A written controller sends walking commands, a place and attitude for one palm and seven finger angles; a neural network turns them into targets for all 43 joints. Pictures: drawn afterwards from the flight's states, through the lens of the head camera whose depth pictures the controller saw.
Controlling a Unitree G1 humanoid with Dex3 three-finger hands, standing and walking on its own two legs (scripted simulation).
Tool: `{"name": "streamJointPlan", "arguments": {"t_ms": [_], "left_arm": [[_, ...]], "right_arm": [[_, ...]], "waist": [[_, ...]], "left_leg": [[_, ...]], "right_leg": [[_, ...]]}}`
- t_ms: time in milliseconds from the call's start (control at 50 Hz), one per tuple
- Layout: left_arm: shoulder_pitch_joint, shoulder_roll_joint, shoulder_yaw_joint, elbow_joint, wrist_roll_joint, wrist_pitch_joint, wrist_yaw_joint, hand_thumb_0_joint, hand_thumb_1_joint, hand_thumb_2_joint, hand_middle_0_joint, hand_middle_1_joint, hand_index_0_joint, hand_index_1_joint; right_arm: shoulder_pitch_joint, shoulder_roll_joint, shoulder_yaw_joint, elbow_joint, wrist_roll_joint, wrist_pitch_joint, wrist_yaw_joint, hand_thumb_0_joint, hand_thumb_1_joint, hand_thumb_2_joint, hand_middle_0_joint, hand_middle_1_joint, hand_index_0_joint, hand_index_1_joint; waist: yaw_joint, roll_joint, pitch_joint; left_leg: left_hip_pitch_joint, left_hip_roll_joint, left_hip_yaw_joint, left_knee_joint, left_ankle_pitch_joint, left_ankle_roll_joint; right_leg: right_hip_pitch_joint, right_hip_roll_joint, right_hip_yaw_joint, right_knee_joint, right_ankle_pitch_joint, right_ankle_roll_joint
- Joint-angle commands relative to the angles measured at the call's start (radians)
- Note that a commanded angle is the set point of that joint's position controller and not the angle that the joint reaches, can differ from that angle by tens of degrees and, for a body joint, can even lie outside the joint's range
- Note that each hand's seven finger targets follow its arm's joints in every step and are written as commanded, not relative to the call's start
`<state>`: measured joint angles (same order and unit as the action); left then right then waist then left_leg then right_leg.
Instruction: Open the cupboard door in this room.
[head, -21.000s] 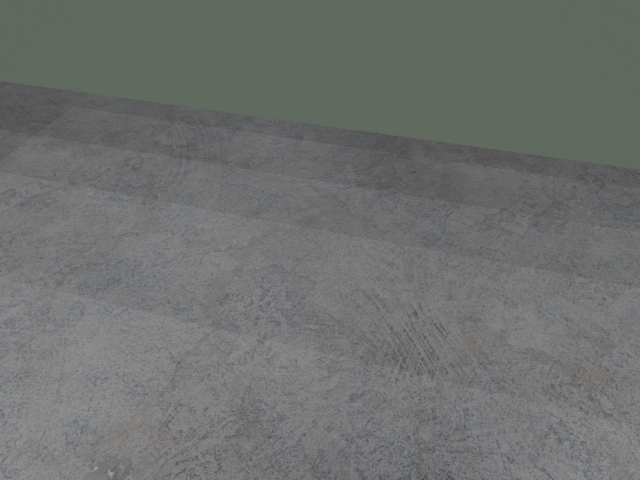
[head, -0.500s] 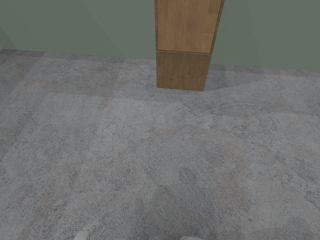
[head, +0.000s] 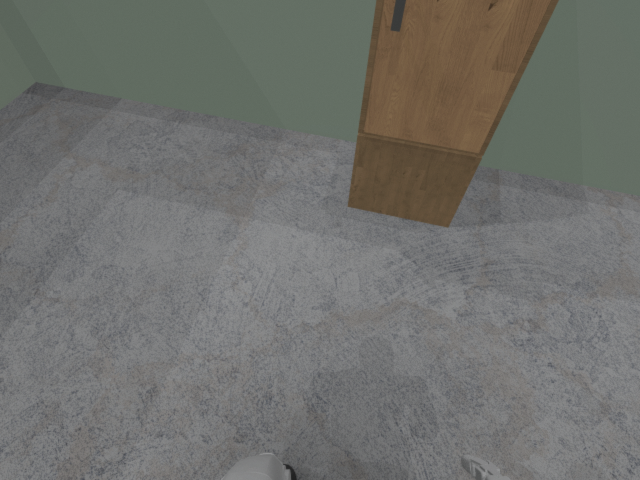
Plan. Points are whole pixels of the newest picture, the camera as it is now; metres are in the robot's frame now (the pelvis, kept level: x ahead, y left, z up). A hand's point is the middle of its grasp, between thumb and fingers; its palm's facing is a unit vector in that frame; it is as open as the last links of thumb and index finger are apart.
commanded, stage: stand and wait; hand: left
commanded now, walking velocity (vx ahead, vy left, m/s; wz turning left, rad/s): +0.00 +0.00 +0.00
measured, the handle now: out of the picture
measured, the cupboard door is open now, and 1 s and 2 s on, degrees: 0 0 0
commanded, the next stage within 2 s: look at it before walking up in 0.92 s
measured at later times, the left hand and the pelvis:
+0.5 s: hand out of the picture +0.08 +0.15 -0.15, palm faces +0.00 -0.97 -0.23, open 7.3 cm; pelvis +0.06 -0.02 +0.02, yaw +0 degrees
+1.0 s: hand out of the picture +0.04 +0.08 -0.16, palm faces +0.06 -0.99 -0.13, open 7.4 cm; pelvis +0.07 -0.05 +0.02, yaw +0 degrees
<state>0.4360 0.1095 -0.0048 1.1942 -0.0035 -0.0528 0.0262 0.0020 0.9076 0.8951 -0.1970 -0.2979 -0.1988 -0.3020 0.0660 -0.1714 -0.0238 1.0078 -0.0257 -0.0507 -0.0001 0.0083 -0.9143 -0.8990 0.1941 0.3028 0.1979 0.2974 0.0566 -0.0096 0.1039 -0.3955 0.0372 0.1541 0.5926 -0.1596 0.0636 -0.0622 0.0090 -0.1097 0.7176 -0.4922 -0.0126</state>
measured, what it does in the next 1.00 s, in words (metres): steps on the spot: right foot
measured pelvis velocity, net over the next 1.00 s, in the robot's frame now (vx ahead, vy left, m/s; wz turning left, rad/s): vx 0.07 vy -0.05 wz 0.01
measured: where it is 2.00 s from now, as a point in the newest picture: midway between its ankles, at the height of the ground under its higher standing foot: outside the picture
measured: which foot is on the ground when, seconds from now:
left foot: down 0.00-1.00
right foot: up 0.00-0.34, down 0.36-1.00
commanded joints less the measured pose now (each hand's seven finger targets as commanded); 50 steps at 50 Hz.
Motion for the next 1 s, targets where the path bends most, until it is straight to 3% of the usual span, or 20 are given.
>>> {"name": "streamJointPlan", "arguments": {"t_ms": [0,20,40,80,120,200,260,300,320,360,380,400,420,440,480,580,660,840,980], "left_arm": [[0.006,0.098,0.023,-0.073,-0.004,-0.007,0.031,0.0,0.9,0.9,-0.2,-0.3,-0.2,-0.3],[-0.019,0.08,0.026,-0.071,0.006,0.001,0.025,0.0,0.9,0.9,-0.2,-0.3,-0.2,-0.3],[-0.035,0.065,0.026,-0.07,0.011,0.013,0.017,0.0,0.9,0.9,-0.2,-0.3,-0.2,-0.3],[0.001,0.044,0.026,-0.056,0.013,0.031,0.01,0.0,0.9,0.9,-0.2,-0.3,-0.2,-0.3],[0.024,0.027,0.026,-0.051,0.017,0.048,0.011,0.0,0.9,0.9,-0.2,-0.3,-0.2,-0.3],[-0.03,0.032,0.026,-0.078,0.026,0.066,0.01,0.0,0.9,0.9,-0.2,-0.3,-0.2,-0.3],[-0.079,0.046,0.02,-0.088,0.027,0.063,0.009,0.0,0.9,0.9,-0.2,-0.3,-0.2,-0.3],[-0.061,0.065,0.021,-0.084,0.026,0.057,0.009,0.0,0.9,0.9,-0.2,-0.3,-0.2,-0.3],[-0.041,0.088,0.02,-0.075,0.026,0.05,0.011,0.0,0.9,0.9,-0.2,-0.3,-0.2,-0.3],[-0.098,0.14,0.015,-0.09,0.025,0.033,0.012,0.0,0.9,0.9,-0.2,-0.3,-0.2,-0.3],[-0.132,0.155,0.013,-0.103,0.019,0.034,0.01,0.0,0.9,0.9,-0.2,-0.3,-0.2,-0.3],[-0.155,0.166,0.019,-0.104,0.016,0.026,0.008,0.0,0.9,0.9,-0.2,-0.3,-0.2,-0.3],[-0.155,0.15,0.017,-0.103,0.013,0.024,0.007,0.0,0.9,0.9,-0.2,-0.3,-0.2,-0.3],[-0.16,0.145,0.013,-0.103,0.012,0.026,0.008,0.0,0.9,0.9,-0.2,-0.3,-0.2,-0.3],[-0.137,0.128,0.011,-0.099,0.009,0.025,0.01,0.0,0.9,0.9,-0.2,-0.3,-0.2,-0.3],[-0.08,0.113,0.012,-0.077,0.004,0.017,0.017,0.0,0.9,0.9,-0.2,-0.3,-0.2,-0.3],[-0.064,0.101,0.01,-0.063,0.005,0.016,0.019,0.0,0.9,0.9,-0.2,-0.3,-0.2,-0.3],[-0.033,0.074,0.008,-0.048,0.008,0.017,0.024,0.0,0.9,0.9,-0.2,-0.3,-0.2,-0.3],[-0.015,0.062,0.009,-0.048,0.011,0.017,0.024,0.0,0.9,0.9,-0.2,-0.3,-0.2,-0.3]], "right_arm": [[0.291,-0.159,-0.019,0.055,0.022,0.001,-0.035,0.0,-0.9,-0.9,0.2,0.3,0.2,0.3],[0.235,-0.125,-0.014,0.045,0.017,0.002,-0.038,0.0,-0.9,-0.9,0.2,0.3,0.2,0.3],[0.206,-0.095,-0.006,0.038,0.015,0.003,-0.037,0.0,-0.9,-0.9,0.2,0.3,0.2,0.3],[0.168,-0.085,-0.004,0.038,0.016,0.0,-0.034,0.0,-0.9,-0.9,0.2,0.3,0.2,0.3],[0.16,-0.077,-0.014,0.03,0.017,0.002,-0.03,0.0,-0.9,-0.9,0.2,0.3,0.2,0.3],[0.14,-0.082,-0.027,0.02,0.01,0.017,-0.026,0.0,-0.9,-0.9,0.2,0.3,0.2,0.3],[0.154,-0.086,-0.033,0.036,0.008,0.029,-0.025,0.0,-0.9,-0.9,0.2,0.3,0.2,0.3],[0.165,-0.085,-0.031,0.047,0.011,0.034,-0.025,0.0,-0.9,-0.9,0.2,0.3,0.2,0.3],[0.166,-0.072,-0.027,0.051,0.016,0.035,-0.024,0.0,-0.9,-0.9,0.2,0.3,0.2,0.3],[0.203,-0.023,-0.014,0.055,0.025,0.042,-0.018,0.0,-0.9,-0.9,0.2,0.3,0.2,0.3],[0.223,-0.02,-0.011,0.064,0.023,0.046,-0.012,0.0,-0.9,-0.9,0.2,0.3,0.2,0.3],[0.248,-0.018,-0.008,0.08,0.015,0.052,-0.013,0.0,-0.9,-0.9,0.2,0.3,0.2,0.3],[0.26,-0.03,-0.008,0.09,0.014,0.052,-0.015,0.0,-0.9,-0.9,0.2,0.3,0.2,0.3],[0.281,-0.032,-0.008,0.1,0.014,0.049,-0.014,0.0,-0.9,-0.9,0.2,0.3,0.2,0.3],[0.3,-0.034,-0.002,0.117,0.017,0.04,-0.016,0.0,-0.9,-0.9,0.2,0.3,0.2,0.3],[0.316,-0.025,0.004,0.138,0.02,0.025,-0.022,0.0,-0.9,-0.9,0.2,0.3,0.2,0.3],[0.333,-0.001,0.007,0.154,0.022,0.028,-0.028,0.0,-0.9,-0.9,0.2,0.3,0.2,0.3],[0.354,0.018,0.005,0.163,0.02,0.04,-0.032,0.0,-0.9,-0.9,0.2,0.3,0.2,0.3],[0.343,0.016,0.001,0.151,0.02,0.041,-0.034,0.0,-0.9,-0.9,0.2,0.3,0.2,0.3]], "waist": [[-0.109,0.155,-0.243],[-0.089,0.137,-0.165],[-0.072,0.124,-0.113],[-0.039,0.097,-0.117],[-0.025,0.112,-0.143],[-0.03,0.145,-0.085],[-0.039,0.134,-0.043],[-0.02,0.112,-0.027],[-0.012,0.072,-0.033],[-0.056,-0.057,0.001],[-0.071,-0.042,0.03],[-0.078,-0.167,0.031],[-0.08,-0.181,0.028],[-0.084,-0.164,0.026],[-0.075,-0.085,-0.006],[-0.054,-0.009,-0.088],[-0.056,0.002,-0.06],[-0.063,-0.005,0.021],[-0.065,0.0,0.01]], "left_leg": [[0.469,0.395,-0.299,-0.136,1.07,0.179],[0.362,0.354,-0.266,-0.184,0.868,0.149],[0.265,0.304,-0.218,-0.224,0.762,0.112],[0.196,0.254,-0.164,-0.265,0.618,0.08],[0.15,0.229,-0.145,-0.299,0.442,0.075],[0.066,0.223,-0.172,-0.354,0.097,0.079],[0.075,0.216,-0.2,-0.338,-0.014,0.076],[0.051,0.192,-0.197,-0.297,-0.07,0.045],[0.048,0.161,-0.172,-0.253,-0.1,0.012],[0.094,0.069,-0.117,-0.213,-0.158,-0.056],[0.129,0.054,-0.111,-0.223,-0.153,-0.065],[0.162,0.048,-0.096,-0.208,-0.125,-0.076],[0.22,0.057,-0.096,-0.203,-0.095,-0.072],[0.249,0.066,-0.104,-0.215,-0.074,-0.067],[0.242,0.085,-0.119,-0.251,-0.03,-0.058],[0.242,0.098,-0.115,-0.261,0.06,-0.058],[0.236,0.099,-0.107,-0.27,0.044,-0.063],[0.23,0.091,-0.105,-0.263,-0.011,-0.069],[0.247,0.092,-0.105,-0.252,-0.018,-0.066]], "right_leg": [[-0.346,-0.074,0.149,0.453,-0.106,0.032],[-0.354,-0.096,0.14,0.421,-0.072,0.04],[-0.315,-0.113,0.125,0.354,-0.03,0.047],[-0.25,-0.113,0.09,0.267,0.045,0.057],[-0.218,-0.11,0.071,0.225,0.1,0.066],[-0.201,-0.113,0.054,0.106,0.149,0.066],[-0.179,-0.102,0.038,-0.045,0.164,0.066],[-0.112,-0.098,0.034,-0.194,0.248,0.064],[-0.076,-0.112,0.061,-0.291,0.309,0.061],[-0.17,-0.208,0.195,-0.402,0.268,0.009],[-0.237,-0.224,0.191,-0.421,0.22,-0.009],[-0.271,-0.211,0.201,-0.44,0.173,-0.022],[-0.315,-0.207,0.203,-0.458,0.138,-0.027],[-0.329,-0.19,0.182,-0.455,0.114,-0.021],[-0.258,-0.156,0.147,-0.416,0.208,-0.005],[-0.121,-0.15,0.12,-0.377,0.41,-0.005],[-0.122,-0.151,0.121,-0.39,0.423,-0.01],[-0.191,-0.144,0.126,-0.433,0.308,-0.01],[-0.212,-0.14,0.131,-0.442,0.282,-0.011]]}}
